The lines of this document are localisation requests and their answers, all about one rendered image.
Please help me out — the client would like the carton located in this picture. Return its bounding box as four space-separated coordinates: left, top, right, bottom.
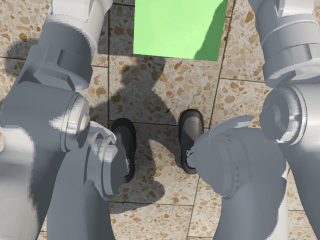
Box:
133 0 229 62

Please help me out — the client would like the robot left upper arm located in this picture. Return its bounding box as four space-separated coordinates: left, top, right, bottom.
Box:
0 81 91 240

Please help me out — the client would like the robot right upper arm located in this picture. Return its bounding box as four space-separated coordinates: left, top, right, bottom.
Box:
259 82 320 240

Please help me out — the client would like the right robot shin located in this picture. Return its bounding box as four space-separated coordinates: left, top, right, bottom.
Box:
186 115 288 185

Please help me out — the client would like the robot shin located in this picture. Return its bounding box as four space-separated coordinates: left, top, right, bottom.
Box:
89 121 130 187
186 115 288 185

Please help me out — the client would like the robot left forearm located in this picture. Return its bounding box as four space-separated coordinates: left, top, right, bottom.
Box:
0 0 113 136

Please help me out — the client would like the left robot shin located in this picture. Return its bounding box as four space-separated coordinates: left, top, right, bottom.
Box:
89 121 130 187

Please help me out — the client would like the robot right forearm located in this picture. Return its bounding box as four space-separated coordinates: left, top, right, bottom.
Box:
248 0 320 89

